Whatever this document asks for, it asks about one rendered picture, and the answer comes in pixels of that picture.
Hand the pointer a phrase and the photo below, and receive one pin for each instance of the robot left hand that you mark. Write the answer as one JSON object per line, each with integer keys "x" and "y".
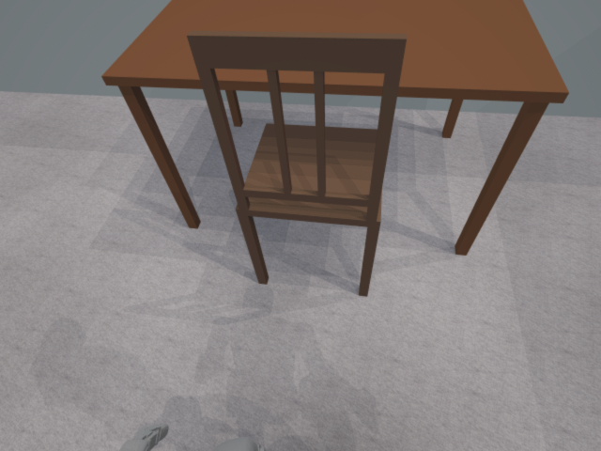
{"x": 146, "y": 438}

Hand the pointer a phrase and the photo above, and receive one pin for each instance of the chair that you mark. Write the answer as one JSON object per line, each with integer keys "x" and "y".
{"x": 318, "y": 174}

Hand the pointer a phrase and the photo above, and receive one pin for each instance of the table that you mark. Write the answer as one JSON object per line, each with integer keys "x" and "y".
{"x": 485, "y": 50}

